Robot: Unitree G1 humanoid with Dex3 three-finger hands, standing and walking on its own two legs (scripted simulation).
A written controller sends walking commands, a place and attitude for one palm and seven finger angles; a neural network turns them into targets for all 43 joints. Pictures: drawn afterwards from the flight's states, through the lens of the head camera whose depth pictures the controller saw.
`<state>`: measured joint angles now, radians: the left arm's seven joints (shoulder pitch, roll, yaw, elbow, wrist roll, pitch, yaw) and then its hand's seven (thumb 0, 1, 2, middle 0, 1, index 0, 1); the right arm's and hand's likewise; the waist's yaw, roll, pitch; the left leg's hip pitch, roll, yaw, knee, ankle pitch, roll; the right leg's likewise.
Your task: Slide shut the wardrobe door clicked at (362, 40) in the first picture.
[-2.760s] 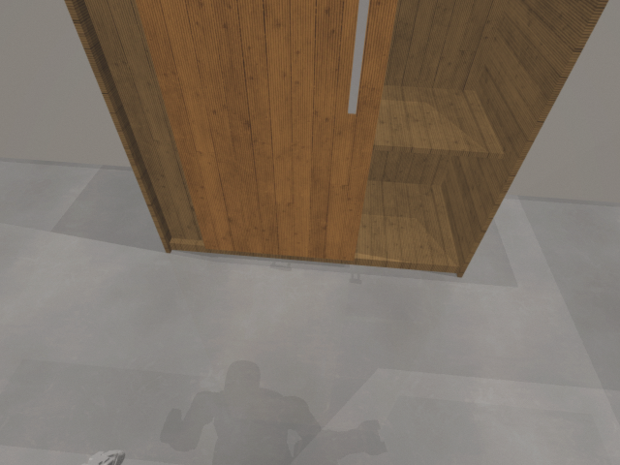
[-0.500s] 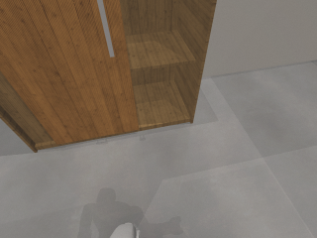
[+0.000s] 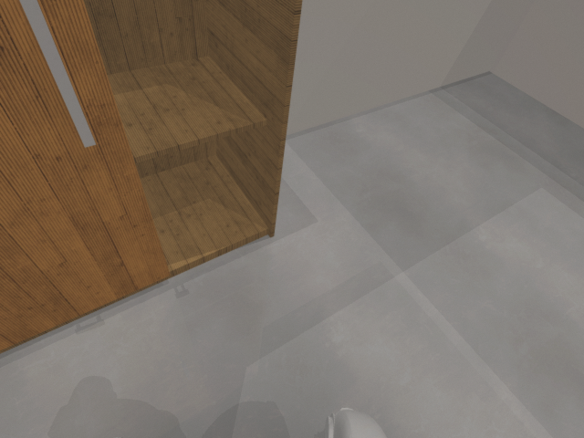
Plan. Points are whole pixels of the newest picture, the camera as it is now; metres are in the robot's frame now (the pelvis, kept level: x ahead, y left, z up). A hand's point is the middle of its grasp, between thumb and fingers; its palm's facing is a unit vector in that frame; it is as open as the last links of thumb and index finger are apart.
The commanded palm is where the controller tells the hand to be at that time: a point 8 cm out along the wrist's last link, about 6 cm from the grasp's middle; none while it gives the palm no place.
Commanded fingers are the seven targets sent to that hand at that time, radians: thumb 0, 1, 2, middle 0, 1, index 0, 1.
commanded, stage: walk to a spot facing it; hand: left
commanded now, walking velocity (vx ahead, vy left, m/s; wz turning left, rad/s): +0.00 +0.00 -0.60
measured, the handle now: (59, 74) +0.63 +0.47 +0.10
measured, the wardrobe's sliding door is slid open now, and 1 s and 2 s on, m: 0.43 0.43 0.43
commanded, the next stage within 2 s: turn to face it in 0.22 s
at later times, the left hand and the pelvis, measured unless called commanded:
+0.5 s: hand (216, 374) +0.24 +0.13 -0.16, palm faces -0.24 -0.94 -0.23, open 7.4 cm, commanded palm none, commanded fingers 0.00 0.90 0.90 -0.20 -0.30 -0.20 -0.30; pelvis +0.09 -0.02 -0.01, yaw -12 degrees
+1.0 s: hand (139, 431) +0.15 +0.23 -0.18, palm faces +0.09 -0.96 -0.25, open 7.4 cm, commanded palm none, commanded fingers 0.00 0.90 0.90 -0.20 -0.30 -0.20 -0.30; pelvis +0.10 +0.01 +0.00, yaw +2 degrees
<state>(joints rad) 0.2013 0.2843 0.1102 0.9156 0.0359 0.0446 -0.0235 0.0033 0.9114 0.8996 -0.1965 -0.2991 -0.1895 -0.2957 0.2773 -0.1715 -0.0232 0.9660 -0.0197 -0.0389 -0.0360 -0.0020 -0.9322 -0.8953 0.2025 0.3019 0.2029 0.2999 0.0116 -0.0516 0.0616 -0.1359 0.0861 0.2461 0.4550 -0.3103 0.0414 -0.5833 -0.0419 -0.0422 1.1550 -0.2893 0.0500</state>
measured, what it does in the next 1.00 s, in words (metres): walks ahead: right foot, then left foot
